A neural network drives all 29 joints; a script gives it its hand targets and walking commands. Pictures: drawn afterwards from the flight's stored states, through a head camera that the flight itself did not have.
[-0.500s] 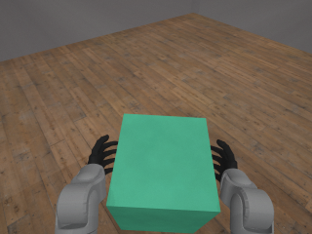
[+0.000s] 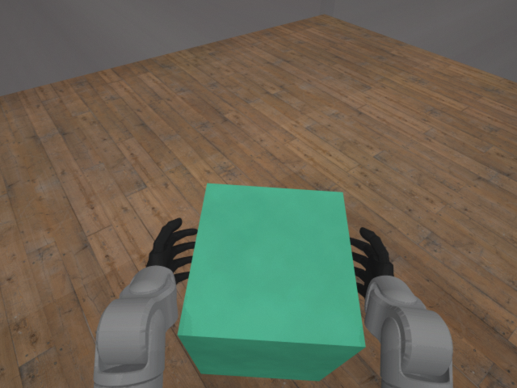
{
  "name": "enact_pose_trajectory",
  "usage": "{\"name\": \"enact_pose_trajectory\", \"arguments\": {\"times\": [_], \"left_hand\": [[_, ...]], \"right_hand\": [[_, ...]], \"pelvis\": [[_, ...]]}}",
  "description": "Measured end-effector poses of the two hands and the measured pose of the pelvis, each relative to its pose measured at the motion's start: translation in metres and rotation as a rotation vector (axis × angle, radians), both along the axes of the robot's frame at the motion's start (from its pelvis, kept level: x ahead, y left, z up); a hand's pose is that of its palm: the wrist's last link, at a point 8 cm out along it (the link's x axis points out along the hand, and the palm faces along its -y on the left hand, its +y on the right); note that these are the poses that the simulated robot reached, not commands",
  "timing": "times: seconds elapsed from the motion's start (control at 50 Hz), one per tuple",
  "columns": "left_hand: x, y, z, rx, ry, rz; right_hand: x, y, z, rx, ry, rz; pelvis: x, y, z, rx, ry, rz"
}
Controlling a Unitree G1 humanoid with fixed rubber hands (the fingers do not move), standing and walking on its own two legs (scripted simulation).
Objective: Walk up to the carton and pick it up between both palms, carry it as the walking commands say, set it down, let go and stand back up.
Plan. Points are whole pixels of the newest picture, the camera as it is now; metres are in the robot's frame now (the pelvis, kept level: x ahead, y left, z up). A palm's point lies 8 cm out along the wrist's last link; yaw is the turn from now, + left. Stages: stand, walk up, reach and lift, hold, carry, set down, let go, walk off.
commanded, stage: carry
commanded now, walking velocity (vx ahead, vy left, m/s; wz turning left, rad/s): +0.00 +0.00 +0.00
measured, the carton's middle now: (267, 289) +0.28 +0.00 +0.02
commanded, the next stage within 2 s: hold in 0.34 s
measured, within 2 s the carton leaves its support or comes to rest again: neither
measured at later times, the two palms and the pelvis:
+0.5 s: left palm (178, 300) +0.25 +0.14 +0.03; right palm (369, 313) +0.24 -0.15 +0.02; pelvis -0.01 +0.00 +0.01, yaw -7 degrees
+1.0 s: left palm (156, 286) +0.26 +0.17 +0.05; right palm (350, 301) +0.25 -0.12 +0.04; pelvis -0.02 +0.03 +0.01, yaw -12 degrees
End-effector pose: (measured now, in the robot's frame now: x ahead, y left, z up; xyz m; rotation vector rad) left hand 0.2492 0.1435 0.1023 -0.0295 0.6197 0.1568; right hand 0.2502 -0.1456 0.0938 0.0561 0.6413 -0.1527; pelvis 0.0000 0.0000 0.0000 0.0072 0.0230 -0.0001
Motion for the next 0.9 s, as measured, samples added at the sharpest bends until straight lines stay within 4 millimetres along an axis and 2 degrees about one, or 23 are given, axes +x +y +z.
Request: {"name": "enact_pose_trajectory", "arguments": {"times": [0.36, 0.38, 0.4, 0.44, 0.48, 0.54, 0.6, 0.68, 0.74, 0.8, 0.9], "left_hand": [[-0.001, -0.002, 0.001, 0.003, -0.004, -0.001], [0.001, -0.002, -0.002, 0.020, -0.004, -0.006], [0.006, -0.002, -0.014, 0.036, 0.021, -0.015], [0.010, -0.004, -0.048, 0.076, 0.105, -0.057], [0.005, -0.007, -0.070, 0.112, 0.144, -0.101], [-0.007, -0.008, -0.082, 0.078, 0.146, -0.089], [-0.009, -0.006, -0.071, 0.043, 0.080, -0.065], [0.005, 0.000, -0.034, 0.072, -0.074, -0.062], [0.011, 0.008, -0.017, 0.106, -0.106, -0.064], [0.011, 0.015, -0.022, 0.101, -0.067, -0.063], [0.007, 0.021, -0.050, 0.024, 0.029, -0.042]], "right_hand": [[-0.001, -0.002, 0.000, -0.001, -0.002, 0.002], [0.001, -0.002, -0.003, -0.019, 0.000, 0.009], [0.006, -0.003, -0.014, -0.029, 0.025, 0.015], [0.010, -0.005, -0.046, -0.042, 0.106, 0.028], [0.000, -0.007, -0.069, -0.062, 0.146, 0.034], [-0.017, -0.008, -0.082, -0.065, 0.149, 0.029], [-0.019, -0.006, -0.070, -0.054, 0.081, 0.013], [-0.006, 0.001, -0.044, -0.030, -0.072, 0.005], [0.000, 0.009, -0.036, -0.030, -0.103, 0.020], [-0.001, 0.016, -0.042, -0.035, -0.057, 0.027], [-0.006, 0.022, -0.057, -0.081, 0.046, 0.039]], "pelvis": [[-0.002, -0.002, 0.000, 0.000, -0.005, 0.002], [-0.004, -0.002, 0.001, 0.003, -0.028, -0.004], [-0.006, -0.002, 0.002, 0.009, -0.053, -0.022], [-0.008, -0.002, 0.004, 0.014, -0.075, -0.068], [-0.009, -0.003, 0.006, 0.015, -0.074, -0.101], [-0.011, -0.003, 0.010, 0.017, -0.062, -0.162], [-0.013, -0.002, 0.014, 0.016, -0.040, -0.191], [-0.016, 0.006, 0.013, -0.006, -0.040, -0.187], [-0.017, 0.013, 0.013, -0.005, -0.074, -0.173], [-0.016, 0.018, 0.012, 0.000, -0.106, -0.180], [-0.017, 0.026, 0.009, 0.000, -0.139, -0.199]]}}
